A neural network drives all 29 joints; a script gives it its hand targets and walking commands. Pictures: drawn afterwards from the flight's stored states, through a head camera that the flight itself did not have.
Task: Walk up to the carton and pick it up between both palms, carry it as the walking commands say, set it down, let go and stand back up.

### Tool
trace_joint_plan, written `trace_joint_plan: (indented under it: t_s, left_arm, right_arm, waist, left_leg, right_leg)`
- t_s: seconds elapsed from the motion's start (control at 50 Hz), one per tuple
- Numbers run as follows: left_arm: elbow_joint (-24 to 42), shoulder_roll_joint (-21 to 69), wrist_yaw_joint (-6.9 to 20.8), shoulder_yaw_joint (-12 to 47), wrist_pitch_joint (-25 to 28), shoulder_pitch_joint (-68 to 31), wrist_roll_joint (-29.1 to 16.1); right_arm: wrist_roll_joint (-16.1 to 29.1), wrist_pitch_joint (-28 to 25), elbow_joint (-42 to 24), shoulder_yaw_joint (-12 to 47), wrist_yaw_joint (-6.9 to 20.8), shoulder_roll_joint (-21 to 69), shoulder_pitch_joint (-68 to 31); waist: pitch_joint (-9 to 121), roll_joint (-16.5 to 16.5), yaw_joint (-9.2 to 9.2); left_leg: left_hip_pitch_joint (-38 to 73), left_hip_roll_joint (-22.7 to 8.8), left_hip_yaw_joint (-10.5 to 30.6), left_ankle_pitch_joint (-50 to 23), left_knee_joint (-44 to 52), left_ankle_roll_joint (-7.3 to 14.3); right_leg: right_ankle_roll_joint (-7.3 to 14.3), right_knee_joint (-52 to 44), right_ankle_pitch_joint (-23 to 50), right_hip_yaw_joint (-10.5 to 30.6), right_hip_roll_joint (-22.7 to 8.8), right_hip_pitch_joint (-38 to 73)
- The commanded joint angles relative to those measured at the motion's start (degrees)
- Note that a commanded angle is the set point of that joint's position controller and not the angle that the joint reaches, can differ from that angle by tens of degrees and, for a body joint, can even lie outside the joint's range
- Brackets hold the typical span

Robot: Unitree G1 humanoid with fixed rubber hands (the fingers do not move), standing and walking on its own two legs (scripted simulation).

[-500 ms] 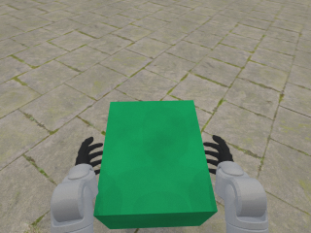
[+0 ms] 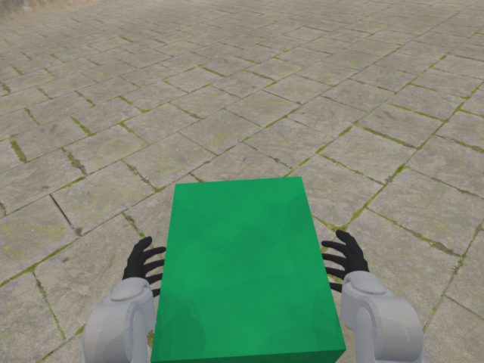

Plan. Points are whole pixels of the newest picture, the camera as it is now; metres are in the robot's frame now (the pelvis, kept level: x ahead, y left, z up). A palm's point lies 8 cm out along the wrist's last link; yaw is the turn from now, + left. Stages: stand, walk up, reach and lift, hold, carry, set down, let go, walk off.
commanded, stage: carry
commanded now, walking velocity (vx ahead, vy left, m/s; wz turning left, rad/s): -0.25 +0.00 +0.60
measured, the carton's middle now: (243, 274) +0.28 -0.01 +0.02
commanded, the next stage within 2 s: none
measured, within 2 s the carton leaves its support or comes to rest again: neither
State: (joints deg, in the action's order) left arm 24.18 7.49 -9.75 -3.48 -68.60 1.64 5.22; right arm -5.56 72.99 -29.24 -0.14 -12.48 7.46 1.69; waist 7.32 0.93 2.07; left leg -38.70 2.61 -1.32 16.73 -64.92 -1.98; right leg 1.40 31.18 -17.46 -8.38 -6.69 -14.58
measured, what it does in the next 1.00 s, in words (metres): walks backwards, turning left: left foot, then right foot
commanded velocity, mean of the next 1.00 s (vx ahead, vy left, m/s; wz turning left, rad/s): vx -0.25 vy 0.00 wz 0.60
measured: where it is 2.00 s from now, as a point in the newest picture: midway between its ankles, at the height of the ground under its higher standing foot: outside the picture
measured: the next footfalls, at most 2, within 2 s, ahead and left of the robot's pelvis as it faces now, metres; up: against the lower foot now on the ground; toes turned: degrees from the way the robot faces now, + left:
left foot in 0.30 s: -0.12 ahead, +0.17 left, +0.00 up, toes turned +22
right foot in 0.80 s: -0.25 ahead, -0.04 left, +0.00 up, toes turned +16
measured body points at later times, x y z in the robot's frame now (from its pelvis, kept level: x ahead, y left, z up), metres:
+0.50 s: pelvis -0.19 +0.06 -0.01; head -0.18 +0.11 +0.44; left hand -0.04 +0.32 +0.04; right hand +0.10 +0.04 +0.06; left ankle -0.16 +0.15 -0.74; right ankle -0.13 -0.10 -0.64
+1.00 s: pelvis -0.37 +0.03 -0.01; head -0.39 +0.02 +0.44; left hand -0.25 +0.30 +0.08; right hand -0.08 +0.03 +0.09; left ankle -0.46 +0.16 -0.64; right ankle -0.29 -0.05 -0.74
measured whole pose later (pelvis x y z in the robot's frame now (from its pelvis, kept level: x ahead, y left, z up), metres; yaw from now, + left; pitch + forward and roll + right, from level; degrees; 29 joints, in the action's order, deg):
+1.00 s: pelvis -0.37 +0.03 -0.01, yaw +35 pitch +0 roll +2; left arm 28.3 7.4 -11.7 -3.7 -70.2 -0.7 4.3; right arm -4.6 72.3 -29.6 -0.7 -12.0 7.3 -0.9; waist 4.7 2.1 2.6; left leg -34.9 -1.6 0.4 17.7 -71.6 -2.7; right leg -0.3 32.9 -15.0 -16.2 -11.0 -17.0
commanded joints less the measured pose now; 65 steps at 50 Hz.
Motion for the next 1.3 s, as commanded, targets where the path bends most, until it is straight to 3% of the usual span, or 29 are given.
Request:
trace_joint_plan:
  t_s: [0.0, 0.1, 0.18, 0.22, 0.24, 0.26, 0.28, 0.32, 0.38, 0.44, 0.54, 0.6, 0.7, 0.72, 0.74, 0.76, 0.78, 0.8, 0.82, 0.86, 0.92, 1.0, 1.04, 1.06, 1.1, 1.14, 1.2, 1.22, 1.28]
  left_arm:
    - [12.29, 48.90, 13.94, 31.79, 1.42, -29.89, -21.00]
    - [10.30, 44.74, 12.38, 30.39, 0.54, -22.52, -19.61]
    - [9.53, 46.32, 12.24, 31.76, -0.15, -22.43, -19.92]
    - [10.50, 48.81, 12.38, 34.14, -0.26, -25.72, -21.26]
    - [11.10, 49.19, 12.38, 35.36, -0.24, -27.49, -21.82]
    - [12.55, 49.47, 12.34, 36.77, -0.17, -29.81, -22.45]
    - [13.61, 50.18, 12.30, 37.88, 0.11, -31.20, -22.62]
    - [15.13, 53.42, 12.61, 41.04, 1.11, -34.79, -24.69]
    - [19.97, 59.52, 12.96, 47.31, 2.66, -41.68, -28.80]
    - [18.15, 60.60, 12.89, 47.51, 3.72, -37.67, -28.87]
    - [12.15, 55.94, 12.55, 42.97, 2.69, -26.58, -25.43]
    - [8.22, 52.60, 12.17, 40.54, 1.00, -21.85, -22.39]
    - [7.55, 50.03, 11.17, 38.28, -0.46, -21.93, -19.55]
    - [8.24, 50.30, 11.09, 37.66, -0.37, -23.42, -19.62]
    - [7.54, 51.07, 11.15, 37.07, -0.01, -24.21, -19.97]
    - [9.28, 52.05, 11.37, 36.69, 0.47, -27.02, -20.41]
    - [9.64, 52.12, 11.65, 35.65, 0.69, -27.18, -20.40]
    - [9.57, 51.97, 11.59, 34.72, 0.72, -27.83, -20.85]
    - [8.01, 51.23, 11.78, 33.94, 0.22, -26.87, -21.62]
    - [7.97, 50.30, 12.86, 33.44, -0.08, -30.38, -23.29]
    - [13.75, 52.46, 13.48, 34.67, 0.06, -33.54, -23.49]
    - [10.95, 48.00, 11.31, 33.40, -1.30, -24.78, -19.67]
    - [8.96, 46.83, 10.35, 32.83, -2.06, -21.68, -18.36]
    - [7.98, 46.06, 10.10, 32.57, -2.32, -21.00, -17.88]
    - [7.94, 46.97, 9.94, 33.04, -2.22, -22.50, -17.33]
    - [7.41, 50.32, 10.47, 34.24, -1.28, -26.11, -19.02]
    - [13.32, 59.12, 12.31, 40.80, 0.92, -35.23, -23.95]
    - [15.82, 61.06, 13.05, 42.48, 1.54, -38.26, -26.25]
    - [17.43, 60.96, 13.92, 44.90, 2.91, -38.28, -28.70]
  right_arm:
    - [24.14, -4.04, -5.35, 38.03, 15.02, 54.69, -33.72]
    - [22.39, -1.97, -2.51, 36.64, 13.56, 51.76, -26.59]
    - [22.50, -1.57, -3.29, 35.45, 14.32, 50.36, -25.66]
    - [21.93, -1.96, -3.07, 33.65, 14.70, 50.72, -24.38]
    - [21.24, -2.26, -2.39, 32.43, 15.04, 51.37, -24.11]
    - [20.53, -2.74, -2.30, 31.38, 15.31, 51.29, -23.85]
    - [20.30, -3.41, -1.45, 30.52, 15.81, 51.18, -22.34]
    - [20.64, -4.42, -1.93, 30.49, 16.68, 52.73, -22.61]
    - [20.33, -6.63, -3.85, 28.69, 17.51, 55.61, -23.90]
    - [20.03, -8.55, -4.93, 29.28, 17.42, 55.47, -22.69]
    - [18.88, -8.44, -6.90, 30.16, 15.95, 49.99, -20.14]
    - [18.63, -6.84, -5.25, 30.06, 15.75, 47.17, -19.80]
    - [21.03, -4.90, -5.34, 31.84, 16.52, 47.26, -24.76]
    - [21.84, -4.82, -5.81, 32.81, 16.58, 48.49, -25.89]
    - [22.67, -4.63, -5.69, 34.23, 16.51, 49.50, -27.72]
    - [23.70, -4.36, -7.21, 36.23, 16.58, 50.25, -31.17]
    - [24.19, -4.55, -9.82, 37.94, 16.46, 51.50, -36.24]
    - [24.15, -4.64, -10.21, 37.47, 16.11, 51.94, -37.17]
    - [22.84, -4.28, -8.62, 35.66, 15.52, 50.62, -34.68]
    - [22.22, -4.32, -7.17, 34.11, 14.74, 50.94, -34.13]
    - [22.93, -3.91, -7.82, 34.92, 14.42, 54.50, -34.20]
    - [23.13, -2.12, -4.43, 33.57, 14.71, 50.05, -28.83]
    - [23.33, -1.19, -2.68, 32.78, 15.26, 48.15, -25.04]
    - [23.07, -0.98, -1.65, 32.11, 15.66, 47.68, -24.33]
    - [22.76, -1.42, -1.72, 31.62, 16.30, 47.67, -24.66]
    - [24.11, -2.11, -3.40, 32.81, 17.10, 50.37, -28.15]
    - [24.18, -4.92, -8.99, 33.27, 17.50, 56.16, -32.36]
    - [23.55, -5.96, -9.39, 32.88, 17.17, 57.94, -32.57]
    - [20.76, -8.04, -9.88, 32.37, 16.17, 56.47, -28.43]
  waist:
    - [0.90, 6.63, -0.50]
    - [9.07, 14.64, -1.74]
    - [13.24, 17.02, -2.55]
    - [15.02, 12.03, -1.27]
    - [12.92, 3.58, -1.07]
    - [11.11, -11.25, -1.43]
    - [10.05, -23.02, -2.02]
    - [7.42, -15.31, -2.35]
    - [14.35, -14.75, -2.72]
    - [16.65, -9.42, -2.76]
    - [16.99, -4.15, -2.05]
    - [13.54, -9.77, -2.54]
    - [8.12, -21.81, -4.28]
    - [9.63, -17.11, -4.17]
    - [12.66, 0.52, -3.98]
    - [11.33, 12.07, -2.35]
    - [5.32, 16.02, -2.14]
    - [1.36, 10.40, -0.85]
    - [1.10, 6.86, -0.21]
    - [2.67, 12.08, 1.22]
    - [0.64, 9.82, 0.29]
    - [5.01, 8.41, -1.30]
    - [10.30, 5.72, -0.20]
    - [10.85, -1.17, -0.45]
    - [10.74, -25.24, -2.08]
    - [10.53, -16.95, -2.00]
    - [15.30, -12.99, -1.61]
    - [14.80, -12.94, -1.54]
    - [16.39, -11.06, -1.23]
  left_leg:
    - [-2.63, -4.09, -2.11, -0.54, -12.54, -1.04]
    - [1.82, -3.75, -6.66, 4.84, 2.99, -2.70]
    - [8.61, -4.72, -6.79, 9.04, 21.68, -0.83]
    - [15.89, -4.30, -5.92, 0.87, 37.54, 0.12]
    - [20.11, -6.55, -0.07, -5.84, 44.08, 0.32]
    - [27.89, -17.60, 12.98, -28.72, 42.20, 3.44]
    - [30.03, -25.73, 26.08, -45.18, 41.83, 7.74]
    - [27.63, -19.77, 14.24, -43.85, 39.61, 7.23]
    - [32.89, -15.01, 11.00, -35.75, 38.43, 7.64]
    - [34.78, -12.90, 10.17, -26.53, 39.60, 4.60]
    - [34.77, -14.91, 21.00, -21.20, 46.45, 0.91]
    - [31.10, -13.83, 22.26, -16.03, 54.42, -4.23]
    - [21.61, -3.27, 11.13, -9.06, 68.05, -20.73]
    - [23.39, -0.23, 8.04, -3.96, 60.48, -20.50]
    - [25.63, 1.81, 5.06, 1.30, 35.38, -14.67]
    - [22.06, 1.74, 3.33, 9.85, 13.87, -7.46]
    - [13.80, 0.55, 2.84, 10.82, -0.33, -4.15]
    - [7.61, -4.95, 5.09, 7.93, -5.26, -1.37]
    - [6.50, -4.41, 4.60, 4.28, -10.21, -0.70]
    - [10.66, -4.47, 2.82, 0.48, -14.88, 0.37]
    - [5.29, -4.31, -1.44, 1.65, -8.56, -0.52]
    - [7.59, -5.05, -5.96, 7.91, 16.76, -1.01]
    - [15.03, -4.06, -6.77, 0.47, 35.21, -1.20]
    - [19.68, -5.48, -1.68, -11.81, 39.44, -1.56]
    - [29.91, -23.31, 24.80, -61.51, 35.16, 6.21]
    - [28.06, -20.97, 18.24, -54.71, 34.13, 7.36]
    - [29.47, -14.89, 12.14, -42.27, 32.80, 8.89]
    - [25.14, -13.66, 11.54, -27.69, 36.24, 8.27]
    - [30.01, -15.40, 14.43, -17.37, 39.89, 8.88]
  right_leg:
    - [1.39, -10.92, 3.37, 0.04, -11.67, -2.46]
    - [3.66, -3.32, 32.65, -0.52, -12.20, 9.67]
    - [4.76, 0.72, 38.55, 0.47, -16.10, 12.93]
    - [1.69, 6.81, 31.07, -1.66, -15.35, 10.39]
    - [-1.19, 9.96, 18.60, -2.27, -13.39, 2.52]
    - [-4.85, 16.06, -9.08, -3.83, -9.33, -13.92]
    - [-7.67, 25.07, -21.79, -0.97, -3.69, -24.87]
    - [-7.35, 33.58, -14.51, 4.20, -3.04, -25.29]
    - [-7.17, 42.61, -8.90, 6.32, -0.44, -27.80]
    - [-7.47, 43.78, -6.27, 7.22, 0.47, -28.15]
    - [-8.28, 36.63, -7.29, 6.85, 3.39, -23.25]
    - [-6.83, 26.33, -8.32, 4.80, 5.30, -16.58]
    - [-3.30, -10.39, -14.82, -9.20, 12.50, 9.05]
    - [-1.79, -18.12, -12.21, -10.52, 11.41, 12.54]
    - [-0.47, -21.65, -3.43, -3.40, 3.57, 11.02]
    - [3.76, -18.71, -6.54, 9.31, -13.91, 1.45]
    - [6.29, -24.75, -9.19, 16.64, -24.20, -7.00]
    - [4.92, -22.67, -6.54, 12.00, -23.96, -7.28]
    - [4.46, -19.41, -4.36, 5.96, -20.62, -8.37]
    - [2.81, -15.18, -4.75, -4.94, -16.00, -13.25]
    - [3.78, -7.97, 4.68, -7.05, -12.46, -7.13]
    - [3.01, 0.83, 18.31, -3.66, -15.21, 2.70]
    - [0.82, 9.75, 26.18, -5.29, -15.30, 6.25]
    - [-1.42, 14.32, 20.03, -5.61, -13.49, 1.48]
    - [-7.42, 27.97, -23.42, -3.27, -2.92, -21.24]
    - [-7.96, 34.36, -19.74, 2.13, -2.42, -22.43]
    - [-6.40, 32.99, -9.19, 2.70, 0.37, -21.62]
    - [-6.13, 31.76, -7.83, 2.58, 0.75, -18.96]
    - [-4.65, 27.73, -8.85, 3.60, 2.61, -20.37]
